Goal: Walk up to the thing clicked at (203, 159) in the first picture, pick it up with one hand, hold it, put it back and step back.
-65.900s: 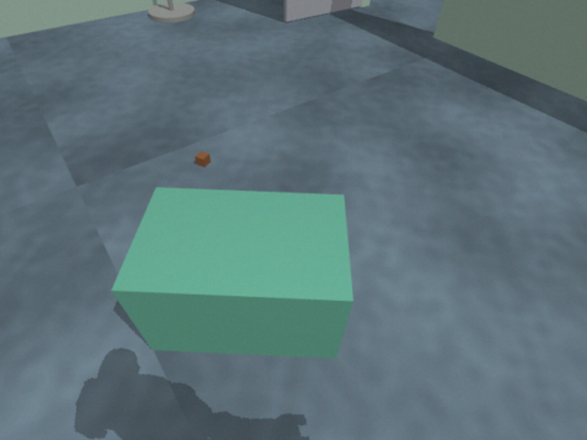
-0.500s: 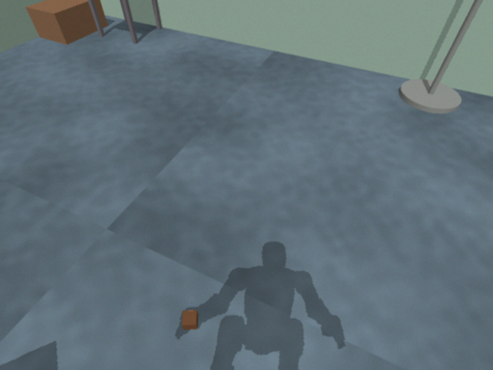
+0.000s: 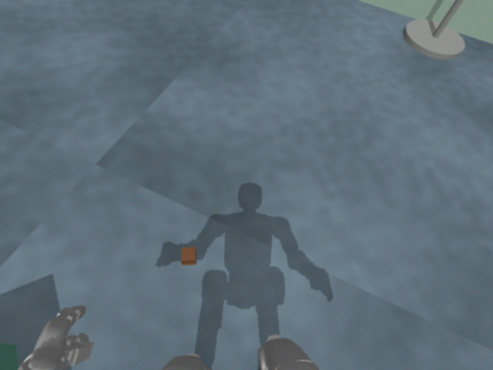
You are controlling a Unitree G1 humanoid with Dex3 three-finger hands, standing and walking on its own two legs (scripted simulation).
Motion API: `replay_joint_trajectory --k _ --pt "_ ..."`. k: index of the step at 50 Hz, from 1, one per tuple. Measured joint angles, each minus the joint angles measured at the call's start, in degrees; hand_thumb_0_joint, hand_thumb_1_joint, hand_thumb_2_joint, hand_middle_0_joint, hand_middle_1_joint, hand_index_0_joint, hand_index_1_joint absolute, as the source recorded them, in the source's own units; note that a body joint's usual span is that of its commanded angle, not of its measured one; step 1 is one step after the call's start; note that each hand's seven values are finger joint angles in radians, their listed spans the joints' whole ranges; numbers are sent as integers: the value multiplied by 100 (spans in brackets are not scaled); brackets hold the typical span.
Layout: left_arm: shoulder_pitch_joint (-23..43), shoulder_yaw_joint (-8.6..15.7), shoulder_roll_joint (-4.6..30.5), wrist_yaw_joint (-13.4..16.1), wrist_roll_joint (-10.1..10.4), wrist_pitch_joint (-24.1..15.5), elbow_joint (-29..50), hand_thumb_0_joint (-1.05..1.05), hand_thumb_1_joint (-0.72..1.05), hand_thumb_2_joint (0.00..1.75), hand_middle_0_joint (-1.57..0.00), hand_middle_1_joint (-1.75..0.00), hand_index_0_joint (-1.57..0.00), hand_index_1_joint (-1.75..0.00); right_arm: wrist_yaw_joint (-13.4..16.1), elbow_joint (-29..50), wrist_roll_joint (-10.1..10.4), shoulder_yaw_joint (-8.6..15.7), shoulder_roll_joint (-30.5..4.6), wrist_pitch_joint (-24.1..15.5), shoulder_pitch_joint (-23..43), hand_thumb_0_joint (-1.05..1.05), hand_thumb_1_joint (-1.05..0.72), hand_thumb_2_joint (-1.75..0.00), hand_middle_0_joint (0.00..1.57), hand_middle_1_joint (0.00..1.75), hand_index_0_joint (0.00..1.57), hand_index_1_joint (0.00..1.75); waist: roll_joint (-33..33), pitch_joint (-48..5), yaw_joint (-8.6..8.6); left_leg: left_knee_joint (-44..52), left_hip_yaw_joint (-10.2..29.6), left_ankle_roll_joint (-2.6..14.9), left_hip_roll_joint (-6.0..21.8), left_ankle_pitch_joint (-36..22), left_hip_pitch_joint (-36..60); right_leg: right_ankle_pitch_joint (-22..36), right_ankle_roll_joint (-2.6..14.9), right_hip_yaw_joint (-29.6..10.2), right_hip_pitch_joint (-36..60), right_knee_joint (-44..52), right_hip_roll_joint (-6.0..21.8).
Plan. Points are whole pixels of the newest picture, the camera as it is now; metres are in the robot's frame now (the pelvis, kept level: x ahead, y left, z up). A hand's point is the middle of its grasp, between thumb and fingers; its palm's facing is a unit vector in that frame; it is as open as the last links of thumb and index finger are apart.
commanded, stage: step back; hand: left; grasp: from above
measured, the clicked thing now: (188, 256) +0.52 +0.16 -0.73
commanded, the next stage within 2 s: none
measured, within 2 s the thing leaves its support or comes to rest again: neither
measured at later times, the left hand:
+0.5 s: hand out of the picture +0.02 +0.26 -0.13, palm faces -0.07 -0.91 -0.41, open 7.4 cm
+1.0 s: hand out of the picture -0.14 +0.30 -0.15, palm faces -0.04 -0.93 -0.37, open 7.4 cm
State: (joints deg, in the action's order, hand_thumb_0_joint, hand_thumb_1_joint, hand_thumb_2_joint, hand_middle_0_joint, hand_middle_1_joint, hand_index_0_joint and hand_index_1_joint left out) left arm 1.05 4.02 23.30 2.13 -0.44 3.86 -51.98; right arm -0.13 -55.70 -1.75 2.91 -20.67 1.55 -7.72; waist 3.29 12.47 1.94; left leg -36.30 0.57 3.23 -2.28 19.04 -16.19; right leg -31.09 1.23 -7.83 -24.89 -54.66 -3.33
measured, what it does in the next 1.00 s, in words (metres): walks backwards: right foot, then left foot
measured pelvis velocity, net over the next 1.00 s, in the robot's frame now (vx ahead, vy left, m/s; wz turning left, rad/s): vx -0.25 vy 0.03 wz -0.07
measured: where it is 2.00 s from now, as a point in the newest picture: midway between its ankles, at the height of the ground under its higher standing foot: outside the picture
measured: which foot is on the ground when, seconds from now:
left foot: down 0.00-0.38, up 0.40-0.70, down 0.72-1.00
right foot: up 0.00-0.30, down 0.32-0.74, up 0.76-1.00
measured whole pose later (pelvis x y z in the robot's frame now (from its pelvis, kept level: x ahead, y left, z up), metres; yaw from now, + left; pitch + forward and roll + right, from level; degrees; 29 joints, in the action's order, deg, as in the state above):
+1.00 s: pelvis -0.25 +0.03 +0.01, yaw -4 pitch -1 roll -1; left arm -10.8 6.2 24.1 0.5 -1.2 4.5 -47.1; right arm 1.0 -48.8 -2.1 2.0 -19.8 0.4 -7.7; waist 3.1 9.3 -1.2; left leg -31.7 0.6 0.8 1.7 11.7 -18.7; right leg -27.2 -1.9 -10.2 -22.7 -65.8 -5.4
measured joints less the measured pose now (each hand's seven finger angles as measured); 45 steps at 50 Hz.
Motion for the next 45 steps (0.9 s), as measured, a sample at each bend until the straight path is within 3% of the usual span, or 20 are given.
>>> replay_joint_trajectory --k 3,6,11,16,19,23,27,32,34,36,38,41,43,45 --pt "-104 -47 -50 -11 39 10 46 0 91 89 -20 -30 -20 -30 80 93 -26 -32 90 8 -43 1 -91 -90 20 30 20 30 -15 -25 -8 342 -78 34 20 -259 20 142 14 -122 -132 -653 -256" --pt "-305 -68 -107 -40 16 4 68 0 91 89 -20 -30 -20 -30 154 216 1 -29 127 -10 -3 1 -91 -90 21 30 20 30 -43 -22 -26 474 -218 79 8 -379 40 320 -94 -90 17 -700 -240" --pt "-596 -63 -151 -66 -18 17 43 0 91 89 -21 -30 -20 -30 205 452 40 -22 179 -51 95 1 -90 -90 21 30 20 30 -75 -1 -53 367 -466 121 -27 -422 -13 413 -185 71 527 300 -15" --pt "-776 -26 -208 -115 -86 -49 24 0 91 89 -21 -30 -20 -30 149 526 57 -26 103 -7 194 1 -90 -90 21 30 20 30 -241 -42 -119 -10 -663 103 39 -368 -216 866 -31 402 1008 1534 159" --pt "-870 -17 -338 -165 -133 -107 13 0 91 89 -21 -30 -20 -30 115 433 105 3 -7 58 235 1 -91 -90 21 30 20 30 -629 -81 -44 -172 -455 13 242 -409 -308 1192 48 617 1104 1749 -39" --pt "-994 10 -268 -199 -164 -121 198 0 91 89 -21 -30 -20 -30 81 342 128 -3 16 131 167 1 -91 -90 21 30 20 30 -355 -222 -227 -1793 129 -236 -313 869 -720 1372 157 507 968 1810 180" --pt "-931 34 -329 -152 -154 -111 364 0 91 89 -21 -30 -20 -30 87 374 159 -24 -152 70 -13 1 -91 -90 21 30 20 30 -308 -349 -281 -2780 661 -348 -539 850 -813 1779 97 529 786 2197 299" --pt "-769 -1 -365 -139 -184 -129 689 0 90 89 -21 -30 -20 -30 176 399 157 -23 -346 49 -159 1 -91 -90 20 29 20 30 -374 -288 -218 -1909 603 -468 -222 1037 -302 2072 27 707 468 2257 349" --pt "-684 -19 -330 -144 -177 -109 795 0 90 89 -21 -30 -20 -30 179 412 127 -18 -344 30 -206 1 -91 -90 20 29 20 30 -343 -232 -160 -1047 425 -434 -30 951 -7 2113 -23 823 331 2135 407" --pt "-610 -38 -261 -164 -147 -64 868 0 90 89 -21 -31 -20 -30 160 402 81 3 -304 -7 -230 1 -91 -90 20 29 20 30 -256 -169 -127 -129 269 -364 62 368 316 2094 -93 884 156 1877 478" --pt "-578 0 -133 -169 -113 10 822 0 90 89 -21 -30 -20 -30 129 354 -3 3 -101 -14 -172 1 -91 -90 20 29 20 30 131 -38 -223 -7 47 -262 -130 119 404 1876 -94 588 47 1608 588" --pt "-709 41 -151 -150 -122 121 605 0 91 89 -21 -30 -20 -30 41 396 -71 -70 -3 -22 -264 1 -91 -90 20 29 20 30 -12 -203 -66 -47 190 -180 74 5 230 441 -93 204 -251 204 -12" --pt "-811 73 -132 -164 -86 131 535 0 91 89 -21 -30 -20 -30 50 392 -110 -109 49 -18 -296 1 -91 -90 21 30 20 30 -94 -318 -56 181 258 -189 216 -215 173 326 -67 16 -367 -809 -318" --pt "-942 119 -75 -185 -55 96 536 0 91 89 -21 -30 -20 -30 65 421 -105 -122 88 -26 -267 1 -91 -90 21 30 20 30 -75 -410 -160 415 190 -217 295 -437 92 455 -67 -150 -365 -1418 -428"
